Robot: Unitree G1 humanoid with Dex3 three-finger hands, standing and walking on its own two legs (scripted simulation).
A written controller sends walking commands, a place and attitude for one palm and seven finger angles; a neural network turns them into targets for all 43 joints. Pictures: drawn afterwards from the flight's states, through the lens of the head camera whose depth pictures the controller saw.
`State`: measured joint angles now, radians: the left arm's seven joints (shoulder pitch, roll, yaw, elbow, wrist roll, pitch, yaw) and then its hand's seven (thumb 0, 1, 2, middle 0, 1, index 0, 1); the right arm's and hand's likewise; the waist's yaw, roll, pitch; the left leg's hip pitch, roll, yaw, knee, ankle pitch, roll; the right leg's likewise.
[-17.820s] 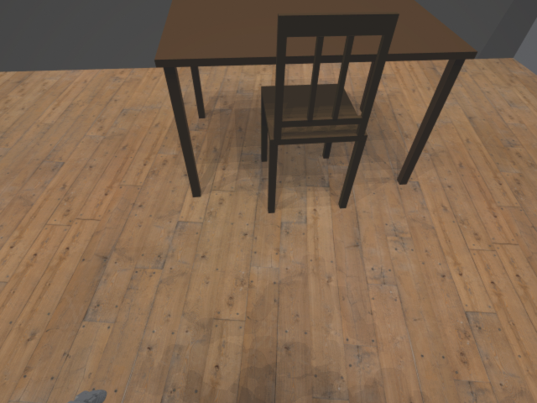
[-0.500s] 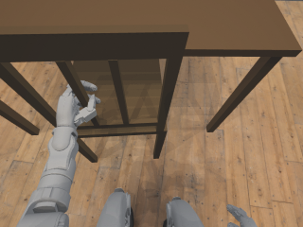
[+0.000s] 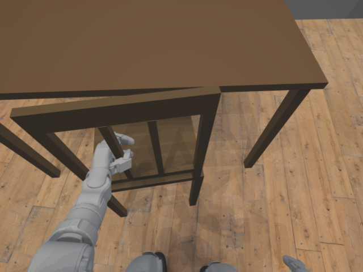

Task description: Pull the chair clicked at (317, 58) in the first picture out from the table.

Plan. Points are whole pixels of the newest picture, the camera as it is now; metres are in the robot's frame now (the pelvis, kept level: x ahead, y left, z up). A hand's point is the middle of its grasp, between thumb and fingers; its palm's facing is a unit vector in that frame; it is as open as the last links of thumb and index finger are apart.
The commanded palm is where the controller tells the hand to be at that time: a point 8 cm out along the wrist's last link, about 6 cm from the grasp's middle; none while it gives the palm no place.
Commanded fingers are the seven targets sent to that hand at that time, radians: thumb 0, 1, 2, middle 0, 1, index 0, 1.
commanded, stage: step backward, pulling the chair out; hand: left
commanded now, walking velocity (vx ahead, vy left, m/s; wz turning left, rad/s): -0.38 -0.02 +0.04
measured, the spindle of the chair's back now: (119, 155) +0.39 +0.16 -0.07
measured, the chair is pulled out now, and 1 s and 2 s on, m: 0.08 0.22 0.39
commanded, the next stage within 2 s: none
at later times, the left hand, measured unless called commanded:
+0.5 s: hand (123, 193) +0.29 +0.14 -0.06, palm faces +0.03 -0.99 -0.16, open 5.1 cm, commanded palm +0.29 +0.19 -0.06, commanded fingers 0.00 0.90 0.90 -0.50 -1.45 -0.50 -1.45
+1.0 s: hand (122, 218) +0.24 +0.13 -0.06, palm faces +0.05 -0.98 -0.17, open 5.1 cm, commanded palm +0.22 +0.18 -0.06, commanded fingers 0.00 0.90 0.90 -0.50 -1.45 -0.50 -1.45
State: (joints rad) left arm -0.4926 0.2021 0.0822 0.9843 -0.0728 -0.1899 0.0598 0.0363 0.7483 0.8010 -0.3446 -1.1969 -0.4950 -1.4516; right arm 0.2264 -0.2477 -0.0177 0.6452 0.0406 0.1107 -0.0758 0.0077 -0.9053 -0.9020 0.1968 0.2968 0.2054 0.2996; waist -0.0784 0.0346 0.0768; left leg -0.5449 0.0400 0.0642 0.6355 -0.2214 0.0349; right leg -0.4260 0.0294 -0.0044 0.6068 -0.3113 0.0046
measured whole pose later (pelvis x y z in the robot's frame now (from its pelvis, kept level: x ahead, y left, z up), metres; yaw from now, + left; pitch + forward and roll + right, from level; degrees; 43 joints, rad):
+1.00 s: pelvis -0.13 +0.00 +0.00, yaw +5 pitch +3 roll +3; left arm -0.55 0.14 0.01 1.02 -0.05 -0.17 0.10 0.03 0.71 0.81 -0.33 -1.27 -0.50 -1.45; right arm 0.20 -0.31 -0.04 0.80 0.05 -0.03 -0.13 0.01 -0.91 -0.90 0.20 0.30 0.21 0.30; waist -0.06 -0.03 0.16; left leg -0.27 0.05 0.02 0.54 -0.31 -0.08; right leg -0.52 -0.15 -0.05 0.63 -0.14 0.04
